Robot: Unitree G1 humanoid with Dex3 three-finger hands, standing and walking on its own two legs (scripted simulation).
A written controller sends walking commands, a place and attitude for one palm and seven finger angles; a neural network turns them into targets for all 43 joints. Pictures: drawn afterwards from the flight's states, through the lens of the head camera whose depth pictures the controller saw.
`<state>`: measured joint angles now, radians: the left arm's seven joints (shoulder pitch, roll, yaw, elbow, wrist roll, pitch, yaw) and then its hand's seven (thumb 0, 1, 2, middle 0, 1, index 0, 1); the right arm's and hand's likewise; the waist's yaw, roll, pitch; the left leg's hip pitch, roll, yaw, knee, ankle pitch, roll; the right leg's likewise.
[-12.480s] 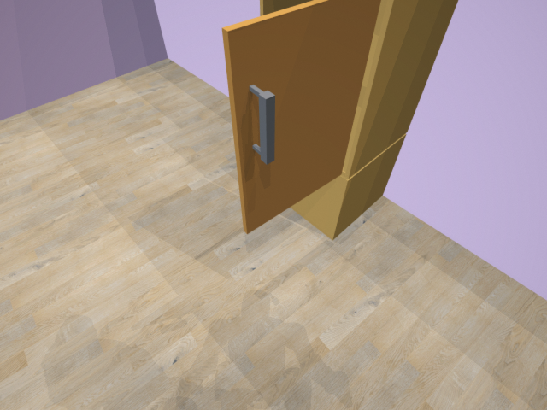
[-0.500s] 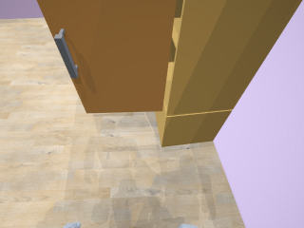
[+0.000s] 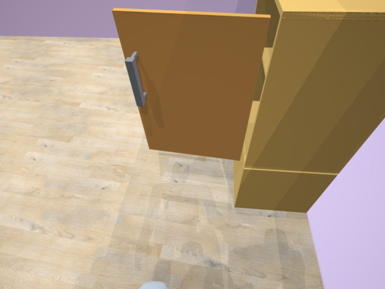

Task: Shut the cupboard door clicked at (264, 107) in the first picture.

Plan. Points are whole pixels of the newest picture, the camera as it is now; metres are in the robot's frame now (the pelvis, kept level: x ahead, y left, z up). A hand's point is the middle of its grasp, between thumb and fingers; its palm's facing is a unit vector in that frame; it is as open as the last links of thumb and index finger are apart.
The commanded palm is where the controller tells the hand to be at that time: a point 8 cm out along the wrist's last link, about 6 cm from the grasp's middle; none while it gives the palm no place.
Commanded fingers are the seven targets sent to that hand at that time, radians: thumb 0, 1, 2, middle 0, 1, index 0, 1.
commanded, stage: take the last steps up to it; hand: left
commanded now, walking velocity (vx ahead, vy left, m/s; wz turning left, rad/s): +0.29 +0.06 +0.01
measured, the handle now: (138, 80) +0.69 +0.25 +0.04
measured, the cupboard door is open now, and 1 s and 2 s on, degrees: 85 85 85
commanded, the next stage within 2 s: come to a stop and stand still in 0.50 s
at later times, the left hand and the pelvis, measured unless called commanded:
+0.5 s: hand (115, 255) +0.21 +0.24 -0.17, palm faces -0.01 -0.98 -0.22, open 7.3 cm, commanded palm none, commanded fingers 0.00 0.90 0.90 -0.20 -0.30 -0.20 -0.30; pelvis +0.13 +0.05 -0.01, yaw -3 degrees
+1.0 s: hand (121, 237) +0.27 +0.25 -0.20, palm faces +0.02 -0.98 -0.19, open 7.3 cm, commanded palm none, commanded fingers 0.00 0.90 0.90 -0.20 -0.30 -0.20 -0.30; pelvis +0.23 +0.06 -0.02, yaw -3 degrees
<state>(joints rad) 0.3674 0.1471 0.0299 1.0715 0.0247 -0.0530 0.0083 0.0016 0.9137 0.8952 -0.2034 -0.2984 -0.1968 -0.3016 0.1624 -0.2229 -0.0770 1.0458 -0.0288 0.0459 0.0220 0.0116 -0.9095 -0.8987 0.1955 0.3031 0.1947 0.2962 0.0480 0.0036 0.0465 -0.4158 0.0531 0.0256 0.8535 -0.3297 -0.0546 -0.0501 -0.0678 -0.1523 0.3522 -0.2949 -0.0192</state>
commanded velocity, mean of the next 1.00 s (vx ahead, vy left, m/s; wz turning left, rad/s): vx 0.03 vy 0.02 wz -0.02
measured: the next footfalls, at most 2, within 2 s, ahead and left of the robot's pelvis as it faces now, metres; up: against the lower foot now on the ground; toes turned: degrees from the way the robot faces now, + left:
left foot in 0.14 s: +0.11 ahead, +0.16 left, +0.00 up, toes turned +6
right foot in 0.54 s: +0.24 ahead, -0.06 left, +0.00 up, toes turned -9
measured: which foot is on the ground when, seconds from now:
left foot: up 0.00-0.12, down 0.14-0.56, up 0.58-0.94, down 0.96-1.00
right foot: down 0.00-0.16, up 0.18-0.52, down 0.54-0.98, up 1.00-1.00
